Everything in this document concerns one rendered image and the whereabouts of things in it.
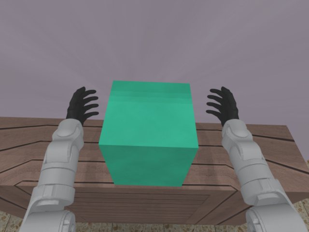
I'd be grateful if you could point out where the robot left upper arm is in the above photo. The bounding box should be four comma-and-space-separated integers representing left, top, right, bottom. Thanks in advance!
21, 210, 75, 232

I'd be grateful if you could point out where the robot right forearm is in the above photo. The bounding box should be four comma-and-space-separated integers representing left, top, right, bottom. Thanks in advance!
222, 119, 308, 232

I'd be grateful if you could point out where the pedestal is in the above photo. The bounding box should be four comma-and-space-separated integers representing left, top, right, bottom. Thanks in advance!
0, 117, 309, 225

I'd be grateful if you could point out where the left robot hand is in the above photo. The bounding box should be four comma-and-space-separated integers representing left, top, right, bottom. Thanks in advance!
66, 87, 99, 126

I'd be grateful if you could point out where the robot right upper arm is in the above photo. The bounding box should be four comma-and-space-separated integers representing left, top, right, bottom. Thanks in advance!
246, 203, 306, 232

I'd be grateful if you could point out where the carton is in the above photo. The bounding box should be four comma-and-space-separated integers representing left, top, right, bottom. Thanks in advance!
98, 81, 199, 187

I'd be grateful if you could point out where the robot left forearm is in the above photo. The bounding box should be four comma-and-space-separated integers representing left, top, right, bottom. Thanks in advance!
18, 118, 84, 232

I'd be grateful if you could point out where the right robot hand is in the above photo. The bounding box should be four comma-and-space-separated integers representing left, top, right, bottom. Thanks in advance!
206, 87, 239, 126

